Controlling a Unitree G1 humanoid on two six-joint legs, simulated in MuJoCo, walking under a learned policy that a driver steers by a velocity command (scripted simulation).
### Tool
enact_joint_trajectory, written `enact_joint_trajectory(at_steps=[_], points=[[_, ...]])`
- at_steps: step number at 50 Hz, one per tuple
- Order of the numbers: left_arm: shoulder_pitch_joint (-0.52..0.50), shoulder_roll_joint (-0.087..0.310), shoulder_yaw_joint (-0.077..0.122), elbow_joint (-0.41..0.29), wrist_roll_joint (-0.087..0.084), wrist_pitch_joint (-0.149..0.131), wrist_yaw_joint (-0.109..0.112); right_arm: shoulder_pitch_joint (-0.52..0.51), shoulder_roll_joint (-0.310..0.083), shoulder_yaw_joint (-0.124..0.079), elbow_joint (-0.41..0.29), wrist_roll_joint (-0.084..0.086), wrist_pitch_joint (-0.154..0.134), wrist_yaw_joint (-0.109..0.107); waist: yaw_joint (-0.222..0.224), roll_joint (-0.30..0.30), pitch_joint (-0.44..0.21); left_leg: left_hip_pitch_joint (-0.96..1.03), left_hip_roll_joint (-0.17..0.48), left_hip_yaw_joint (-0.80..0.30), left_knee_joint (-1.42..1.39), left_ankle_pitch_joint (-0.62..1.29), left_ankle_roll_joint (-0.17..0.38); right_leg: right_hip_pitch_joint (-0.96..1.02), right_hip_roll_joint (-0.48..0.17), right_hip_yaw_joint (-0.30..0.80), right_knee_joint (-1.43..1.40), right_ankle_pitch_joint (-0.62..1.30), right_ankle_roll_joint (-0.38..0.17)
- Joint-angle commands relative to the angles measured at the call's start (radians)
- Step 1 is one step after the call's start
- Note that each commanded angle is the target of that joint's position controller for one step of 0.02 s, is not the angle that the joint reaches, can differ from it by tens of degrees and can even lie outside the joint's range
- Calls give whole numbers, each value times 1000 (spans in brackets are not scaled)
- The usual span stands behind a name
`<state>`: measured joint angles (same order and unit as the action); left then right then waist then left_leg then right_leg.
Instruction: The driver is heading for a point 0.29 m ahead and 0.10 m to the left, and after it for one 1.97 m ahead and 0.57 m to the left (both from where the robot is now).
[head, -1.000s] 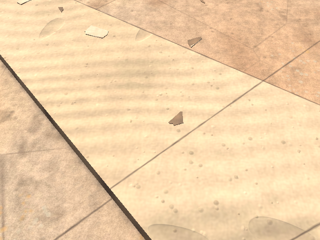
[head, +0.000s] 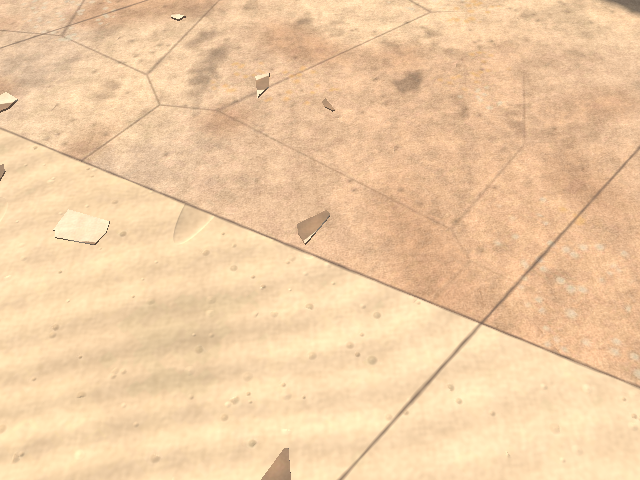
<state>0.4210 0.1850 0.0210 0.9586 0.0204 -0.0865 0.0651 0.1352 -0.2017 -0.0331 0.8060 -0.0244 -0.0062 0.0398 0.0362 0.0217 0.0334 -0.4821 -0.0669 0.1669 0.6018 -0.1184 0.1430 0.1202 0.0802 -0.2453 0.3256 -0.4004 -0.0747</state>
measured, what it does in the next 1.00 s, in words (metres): walks ahead, turning left: left foot, then right foot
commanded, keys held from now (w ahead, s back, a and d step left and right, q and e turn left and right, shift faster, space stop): w+q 0.76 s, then w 0.10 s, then w+e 0.14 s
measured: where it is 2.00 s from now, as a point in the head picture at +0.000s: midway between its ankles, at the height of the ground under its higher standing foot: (251, 263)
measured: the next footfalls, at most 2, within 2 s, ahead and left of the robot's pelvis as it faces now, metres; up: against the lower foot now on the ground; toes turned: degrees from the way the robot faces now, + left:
left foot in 0.04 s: +0.13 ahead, +0.04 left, +0.00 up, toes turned +5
right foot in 0.48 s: +0.48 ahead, -0.10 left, +0.00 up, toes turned +19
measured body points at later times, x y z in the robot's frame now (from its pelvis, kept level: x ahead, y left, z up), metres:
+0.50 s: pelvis +0.29 -0.03 -0.01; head +0.33 -0.02 +0.44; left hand +0.45 +0.25 -0.08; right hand +0.36 -0.31 -0.13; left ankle +0.10 +0.03 -0.71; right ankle +0.44 -0.11 -0.73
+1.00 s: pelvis +0.51 +0.09 +0.00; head +0.53 +0.11 +0.45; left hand +0.34 +0.29 -0.14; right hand +0.82 +0.02 -0.08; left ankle +0.54 +0.21 -0.73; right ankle +0.45 -0.11 -0.72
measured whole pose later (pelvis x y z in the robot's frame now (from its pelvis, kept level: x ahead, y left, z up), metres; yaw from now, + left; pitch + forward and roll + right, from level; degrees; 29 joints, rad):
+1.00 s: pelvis +0.51 +0.09 +0.00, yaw +31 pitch +2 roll -2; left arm 0.46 0.25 0.04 0.89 0.01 -0.06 -0.01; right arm 0.06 -0.23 -0.02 0.64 -0.06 -0.04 0.05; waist 0.08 0.01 0.02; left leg -0.46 0.02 0.06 0.56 -0.14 0.08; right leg -0.02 -0.09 -0.20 0.49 -0.43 0.03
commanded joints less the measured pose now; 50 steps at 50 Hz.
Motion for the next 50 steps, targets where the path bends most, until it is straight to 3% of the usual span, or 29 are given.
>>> enact_joint_trajectory(at_steps=[1, 2, 3, 4, 5, 6, 7, 9, 11, 14, 17, 19, 21, 22, 23, 24, 25, 26, 27, 28, 29, 31, 35, 41, 45, 47, 48, 49, 50], points=[[-93, 236, 59, -81, -5, 8, 5, 362, -177, -70, 44, -6, -15, -18, -246, -99, -128, 359, -11, -85, -167, -43, 118, -146, -265, 32, 658, 1228, 65], [-137, 161, 43, -124, 7, -1, -14, 382, -217, -83, 62, 2, -17, -28, -229, 56, -156, 588, 175, -307, -129, -6, 177, -466, -141, 59, 967, 308, 42], [-91, 96, 32, -199, -3, -10, -30, 317, -293, -96, 39, -4, -15, -31, -120, 189, -198, 765, 383, -815, -182, 104, 379, -845, 5, 212, 1271, -157, 74], [-155, 133, 27, -220, 11, -31, -48, 280, -244, -92, 23, 24, -14, -36, -141, 30, -145, 681, 396, -817, -311, -70, 375, -944, -75, 354, 1212, -27, 57], [-190, 160, 31, -235, -4, -45, -61, 228, -179, -74, 18, 20, -14, -38, -103, -26, -43, 550, 370, -734, -377, -137, 319, -940, -107, 338, 1128, 54, 56], [-178, 171, 36, -225, -3, -45, -63, 183, -136, -61, 13, 14, -18, -38, -48, -100, 24, 433, 320, -641, -402, -61, 255, -892, -135, 313, 1034, 92, 61], [-164, 162, 33, -225, 13, -26, -65, 167, -134, -56, 7, 17, -30, -42, -19, -109, 41, 359, 269, -567, -404, 27, 221, -846, -153, 310, 976, 97, 79], [-157, 132, 22, -238, 32, 19, -71, 181, -155, -52, 11, 20, -55, -40, 4, -70, 43, 243, 199, -460, -411, 180, 185, -761, -171, 277, 858, 114, 110], [-218, 114, 11, -275, 31, 37, -76, 212, -193, -61, 16, 19, -69, -36, -9, -22, 36, 209, 154, -405, -409, 306, 159, -740, -173, 240, 727, 183, 128], [-348, 99, -3, -327, 20, 42, -80, 275, -199, -65, 19, 25, -65, -34, -70, 35, 13, 261, 112, -380, -370, 345, 99, -734, -156, 221, 505, 325, 134], [-453, 110, -6, -366, 8, 37, -83, 336, -213, -70, 14, 20, -56, -35, -130, 56, -9, 366, 123, -415, -323, 357, 78, -739, -122, 218, 367, 389, 125], [-485, 125, -5, -386, 2, 27, -83, 340, -226, -74, 0, 11, -52, -40, -140, 64, -16, 417, 149, -455, -283, 369, 71, -717, -108, 232, 303, 373, 112], [-422, 154, 5, -381, 1, 17, -79, 288, -247, -80, -27, 6, -53, -48, -91, 71, -33, 411, 174, -498, -229, 373, 37, -591, -92, 259, 224, 321, 89], [-338, 181, 15, -359, 1, 11, -72, 252, -261, -84, -42, 4, -57, -47, -48, 73, -63, 394, 170, -505, -161, 441, 18, -479, -71, 257, 200, 273, 73], [-198, 212, 30, -318, 6, 0, -63, 225, -262, -83, -50, 8, -63, -39, 26, 29, -127, 363, 123, -471, 1, 465, -6, -308, -70, 253, 141, 278, 50], [-41, 274, 48, -298, 29, -11, -46, 225, -206, -68, -72, 20, -70, -30, 87, -49, -256, 248, 60, -413, 255, 276, -29, -76, -228, 397, 124, 149, 7], [8, 372, 70, -306, 60, -4, -39, 327, -91, -43, -113, 55, -71, -33, 41, -290, -391, -55, -84, -288, 559, -374, -65, 190, -526, 832, 54, 64, -92], [-40, 340, 74, -309, 38, 13, -44, 350, -169, -47, -106, 25, -59, -37, 9, -290, -393, -182, -31, -278, 698, -416, -59, 139, -543, 1052, -31, -95, -149], [-116, 235, 51, -324, 30, 18, -46, 286, -193, -53, -94, 7, -46, -37, 0, -148, -235, -213, 27, -271, 733, -318, -61, 2, -496, 901, -48, -175, -128], [-159, 174, 35, -316, 23, 17, -51, 227, -183, -50, -102, 1, -42, -26, -6, -75, -131, -200, 59, -254, 687, -247, -69, -123, -436, 737, -60, -74, -104], [-163, 159, 30, -303, 22, 13, -52, 209, -170, -49, -107, -2, -35, -15, -19, -97, -91, -174, 84, -249, 647, -222, -78, -192, -390, 617, -79, 44, -79], [-142, 160, 32, -272, 10, -2, -55, 216, -149, -46, -109, -17, -9, 4, -41, -137, -53, -128, 107, -235, 615, -207, -91, -279, -350, 473, -110, 203, -67], [-107, 179, 45, -240, -2, -26, -66, 128, -133, -40, -158, -19, 10, 19, -47, -119, -34, -205, 130, -233, 566, -114, -106, -274, -370, 348, -168, 318, -98], [-63, 198, 53, -195, 4, -22, -73, -37, -94, -17, -213, -11, 1, 35, -17, -110, 13, -161, 137, -188, 244, 60, -106, -273, -337, 165, -184, 364, -73], [4, 228, 58, -151, 0, -4, -73, -122, -96, -10, -238, -14, -9, 34, 15, -118, 46, -49, 105, -109, 53, -35, -74, -229, -354, 148, -171, 407, -64], [26, 254, 62, -121, -4, 13, -74, -88, -107, -14, -230, -24, -22, 22, -4, -119, 28, 28, 73, -70, -27, -123, -46, -163, -356, 159, -66, 627, -65], [23, 259, 61, -110, -8, 20, -74, 16, -111, -19, -196, -30, -35, 13, -60, -94, -25, 166, 40, -58, -105, -95, -31, -159, -330, 134, 82, 789, -53], [32, 233, 50, -107, -12, 19, -76, 186, -142, -34, -134, -47, -50, 1, -125, -48, -139, 411, 41, -75, -120, -68, -15, -246, -279, 105, 288, 765, -33], [28, 152, 24, -161, -25, 13, -84, 345, -239, -57, -118, -71, -58, -19, -186, 104, -300, 708, 322, -396, -156, -213, 44, -499, -209, 85, 617, 397, 2]])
